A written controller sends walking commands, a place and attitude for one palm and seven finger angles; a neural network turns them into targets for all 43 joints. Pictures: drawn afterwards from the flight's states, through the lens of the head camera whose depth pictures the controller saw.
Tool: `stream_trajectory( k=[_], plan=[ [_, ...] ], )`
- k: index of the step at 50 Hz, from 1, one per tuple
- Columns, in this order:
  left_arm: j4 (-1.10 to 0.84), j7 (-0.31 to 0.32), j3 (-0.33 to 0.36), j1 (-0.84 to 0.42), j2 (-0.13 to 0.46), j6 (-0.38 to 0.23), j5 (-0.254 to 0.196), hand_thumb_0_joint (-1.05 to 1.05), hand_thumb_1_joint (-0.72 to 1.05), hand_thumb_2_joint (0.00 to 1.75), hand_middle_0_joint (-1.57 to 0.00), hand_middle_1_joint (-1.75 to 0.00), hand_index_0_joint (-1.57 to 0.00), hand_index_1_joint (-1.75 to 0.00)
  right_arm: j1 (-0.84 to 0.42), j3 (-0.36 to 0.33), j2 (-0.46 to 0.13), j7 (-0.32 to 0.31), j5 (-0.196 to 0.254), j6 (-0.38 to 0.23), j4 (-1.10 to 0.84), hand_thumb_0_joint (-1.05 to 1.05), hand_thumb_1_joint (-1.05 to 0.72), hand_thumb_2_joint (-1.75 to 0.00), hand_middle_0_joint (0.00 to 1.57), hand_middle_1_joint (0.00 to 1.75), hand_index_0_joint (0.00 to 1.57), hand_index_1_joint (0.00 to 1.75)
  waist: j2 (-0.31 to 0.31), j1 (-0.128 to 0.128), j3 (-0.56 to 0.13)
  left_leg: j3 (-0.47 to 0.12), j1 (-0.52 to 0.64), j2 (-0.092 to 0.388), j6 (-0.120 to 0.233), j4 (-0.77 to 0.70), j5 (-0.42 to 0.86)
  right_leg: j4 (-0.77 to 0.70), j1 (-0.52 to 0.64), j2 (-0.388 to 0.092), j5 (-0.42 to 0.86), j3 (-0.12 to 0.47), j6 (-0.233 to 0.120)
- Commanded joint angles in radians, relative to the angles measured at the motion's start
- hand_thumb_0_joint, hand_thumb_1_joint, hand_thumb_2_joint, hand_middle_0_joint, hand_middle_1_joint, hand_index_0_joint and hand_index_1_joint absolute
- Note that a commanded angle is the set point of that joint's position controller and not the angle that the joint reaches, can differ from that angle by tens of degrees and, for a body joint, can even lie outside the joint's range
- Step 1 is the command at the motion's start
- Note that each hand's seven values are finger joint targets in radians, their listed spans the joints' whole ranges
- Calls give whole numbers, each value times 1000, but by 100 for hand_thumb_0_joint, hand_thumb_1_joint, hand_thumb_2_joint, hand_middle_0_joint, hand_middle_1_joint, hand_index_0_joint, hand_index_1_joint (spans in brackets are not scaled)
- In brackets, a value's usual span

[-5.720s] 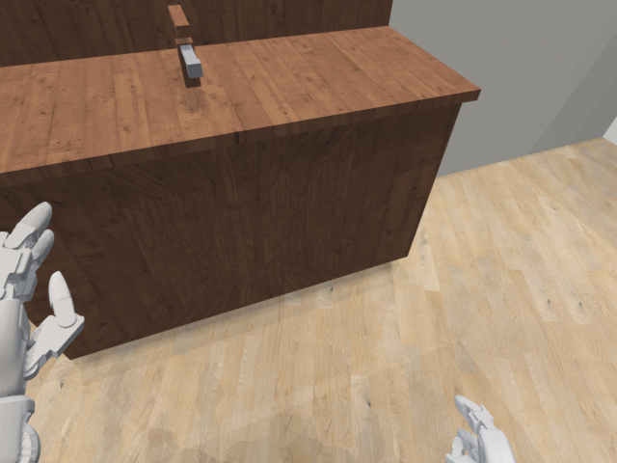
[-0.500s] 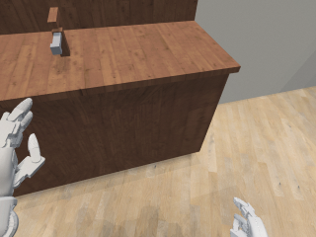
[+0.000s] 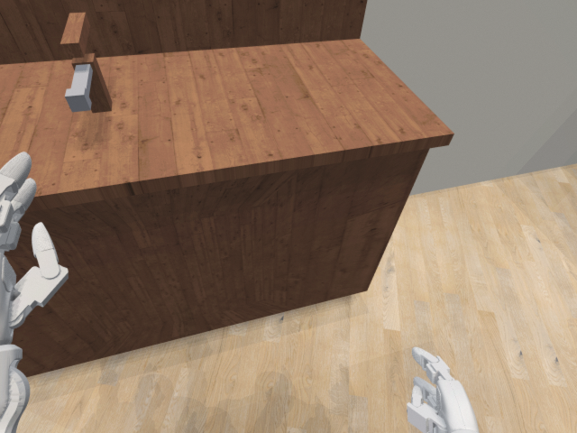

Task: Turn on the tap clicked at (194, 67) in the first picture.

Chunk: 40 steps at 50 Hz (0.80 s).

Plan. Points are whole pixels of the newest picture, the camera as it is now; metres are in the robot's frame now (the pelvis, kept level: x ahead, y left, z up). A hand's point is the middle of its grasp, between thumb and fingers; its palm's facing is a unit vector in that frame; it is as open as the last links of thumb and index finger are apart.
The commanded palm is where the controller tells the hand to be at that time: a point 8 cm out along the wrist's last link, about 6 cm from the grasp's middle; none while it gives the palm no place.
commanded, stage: shuffle to correct the standing spot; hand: left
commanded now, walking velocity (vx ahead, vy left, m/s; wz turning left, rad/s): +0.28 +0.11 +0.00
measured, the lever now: (78, 99) +0.55 +0.40 +0.15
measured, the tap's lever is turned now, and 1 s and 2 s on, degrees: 0 0 0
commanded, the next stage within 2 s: come to a stop and stand still in 1.38 s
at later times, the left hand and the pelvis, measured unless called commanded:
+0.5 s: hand (79, 228) +0.27 +0.26 +0.18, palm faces +0.38 -0.83 -0.41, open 7.4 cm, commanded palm +0.23 +0.29 +0.19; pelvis +0.06 +0.02 +0.01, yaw -1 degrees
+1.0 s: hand (30, 165) +0.35 +0.34 +0.19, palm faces +0.42 -0.81 -0.42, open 7.4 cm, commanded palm +0.30 +0.37 +0.19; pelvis +0.13 +0.10 +0.01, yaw -1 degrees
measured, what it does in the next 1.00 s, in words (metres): walks ahead: right foot, then left foot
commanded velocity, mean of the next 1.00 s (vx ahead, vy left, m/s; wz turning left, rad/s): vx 0.22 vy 0.08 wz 0.00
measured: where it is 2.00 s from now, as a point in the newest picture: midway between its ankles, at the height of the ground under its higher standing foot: (250, 431)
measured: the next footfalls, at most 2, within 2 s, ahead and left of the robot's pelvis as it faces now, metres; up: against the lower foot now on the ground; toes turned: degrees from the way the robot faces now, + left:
right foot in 0.32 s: +0.12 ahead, -0.10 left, +0.00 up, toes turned -7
left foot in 0.66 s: +0.27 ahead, +0.23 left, +0.00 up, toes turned +5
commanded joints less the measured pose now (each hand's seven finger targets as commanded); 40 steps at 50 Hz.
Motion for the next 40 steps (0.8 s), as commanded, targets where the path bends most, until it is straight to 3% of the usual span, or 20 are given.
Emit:
stream_trajectory(
  k=[1, 3, 5, 6, 8, 11, 13, 14, 15, 16, 17, 20, 25, 28, 31, 32, 33, 34, 35, 40],
  plan=[
    [-230, 27, 139, -46, 204, -72, -14, 0, 90, 90, -20, -30, -20, -30, -64, -66, -123, -8, 16, -30, -154, 0, -90, -90, 20, 30, 20, 30, -50, -13, -147, 3, 13, 2, -17, 50, 389, -50, 111, -136, 629, 151, -149],
    [-240, 33, 167, -20, 221, -81, -16, 0, 90, 90, -20, -30, -20, -30, -69, -73, -125, -5, 18, -22, -153, 0, -90, -90, 20, 30, 20, 30, -63, -10, -140, 1, -2, -10, -13, 27, 368, -37, 139, -158, 664, 179, -155],
    [-272, 30, 166, -17, 219, -89, -24, 0, 90, 90, -20, -30, -20, -30, -54, -73, -130, -5, 22, -18, -151, 0, -90, -90, 20, 30, 20, 30, 76, -40, -149, -48, 171, 18, 12, -98, 491, 106, 5, -103, 649, 65, -102],
    [-272, 29, 168, 9, 212, -88, -30, 0, 90, 90, -20, -30, -20, -30, -41, -78, -139, -8, 23, -16, -153, 0, -90, -90, 20, 30, 20, 30, 194, -50, -165, -154, 320, 85, 55, -136, 640, 248, -149, -24, 540, -44, -51],
    [-312, 22, 134, 2, 185, -88, -28, 0, 90, 90, -20, -30, -20, -30, -25, -89, -136, 4, 3, -22, -158, 0, -90, -90, 20, 30, 20, 30, 276, -63, -141, -344, 517, 232, 137, -204, 808, 397, -455, 19, -88, -114, -38],
    [-252, 20, 122, 24, 168, -68, -17, 0, 90, 90, -20, -30, -20, -30, -30, -94, -151, 1, 4, -27, -150, 0, -90, -90, 20, 30, 20, 30, 146, -44, -47, -262, 348, 242, 127, -204, 726, 205, -373, -29, -57, -132, -53],
    [-237, 24, 139, 29, 181, -66, -11, 0, 90, 90, -20, -30, -20, -30, -64, -82, -150, -4, 10, -26, -147, 0, -90, -90, 20, 30, 20, 30, 143, -7, -95, -77, 100, 158, 68, -67, 677, -57, 12, 8, 147, -215, -62],
    [-218, 26, 161, 39, 203, -65, -12, 0, 90, 90, -20, -30, -20, -30, -81, -77, -151, -9, 16, -26, -149, 0, -90, -90, 20, 30, 20, 30, 101, 18, -136, -8, -34, 111, 43, 109, 590, -142, 222, -13, 278, -181, -77],
    [-209, 29, 175, 39, 232, -67, -8, 0, 90, 90, -20, -30, -20, -30, -80, -82, -134, -11, 16, -23, -148, 0, -90, -90, 20, 30, 20, 30, -119, 19, -201, 47, -262, 12, 13, 426, 359, -179, 405, -208, 308, 148, -170],
    [-197, 25, 212, 32, 240, -80, -26, 0, 90, 90, -20, -30, -20, -30, -90, -99, -158, -8, 5, -30, -160, 0, -90, -90, 20, 30, 20, 30, -197, 19, -181, -43, -436, -48, -12, 647, -70, -288, 368, -407, 287, 520, -274],
    [-176, 17, 200, 54, 225, -89, -29, 0, 90, 90, -20, -30, -20, -30, -48, -108, -161, -3, 2, -24, -139, 0, -90, -90, 20, 30, 20, 30, -152, 16, -97, -161, -464, -6, -32, 733, -89, -357, 227, -442, 66, 595, -280],
    [-217, -2, 148, 21, 197, -109, -1, 0, 90, 90, -20, -30, -20, -30, -61, -83, -142, 15, 3, 8, -105, 0, -90, -90, 20, 30, 20, 30, -9, -6, 2, -170, -473, 85, -57, 684, 57, -342, 60, -367, 147, 293, -242],
    [-240, 10, 116, -51, 199, -99, 8, 0, 90, 90, -20, -30, -20, -30, -55, -73, -115, -11, -3, -20, -98, 0, -90, -90, 20, 30, 20, 30, -105, -6, -25, -37, -179, 85, -43, 213, 194, -350, -107, -276, 164, 15, -169],
    [-237, 22, 122, -40, 195, -77, 8, 0, 90, 90, -20, -30, -20, -30, -58, -77, -100, -26, -6, -51, -111, 0, -90, -90, 20, 30, 20, 30, -156, 14, -51, 78, 18, 10, -31, -12, 202, -325, -100, -246, 30, 20, -154],
    [-267, 19, 100, -99, 177, -76, 5, 0, 90, 90, -20, -30, -20, -30, -32, -83, -118, -40, 3, -63, -121, 0, -90, -90, 20, 30, 20, 30, -37, -13, -47, 64, 141, -3, -28, -158, 123, -162, -123, -169, -90, -34, -107],
    [-270, 19, 109, -116, 179, -78, 4, 0, 90, 90, -20, -30, -20, -30, -22, -95, -143, -45, 7, -64, -124, 0, -90, -90, 20, 30, 20, 30, 71, -24, -50, -81, 193, 71, 8, -230, 55, -11, -198, -112, -99, -62, -73],
    [-274, 21, 109, -122, 162, -80, 3, 0, 90, 90, -20, -30, -20, -30, -14, -103, -169, -43, 14, -60, -130, 0, -90, -90, 20, 30, 20, 30, 255, -29, -73, -331, 249, 219, 80, -326, 48, 222, -296, -12, -84, -145, -24],
    [-248, 16, 123, -123, 193, -91, -2, 0, 90, 90, -20, -30, -20, -30, -33, -99, -152, -41, 11, -67, -137, 0, -90, -90, 20, 30, 20, 30, 318, -30, -86, -508, 233, 324, 147, -440, -6, 435, -349, 2, -210, -115, -20],
    [-223, 17, 138, -91, 212, -87, 10, 0, 90, 90, -20, -30, -20, -30, -34, -92, -133, -39, -1, -68, -121, 0, -90, -90, 20, 30, 20, 30, 267, -27, -98, -542, 186, 337, 182, -452, -77, 521, -362, -36, -166, -64, -32],
    [-383, 18, 103, -37, 173, -86, 11, 0, 90, 90, -20, -30, -20, -30, -47, -81, -128, -19, -3, -79, -106, 0, -90, -90, 20, 30, 20, 30, 234, -13, -122, -263, 62, 242, 141, -392, 61, 375, -256, -72, -15, -105, -26]
  ],
)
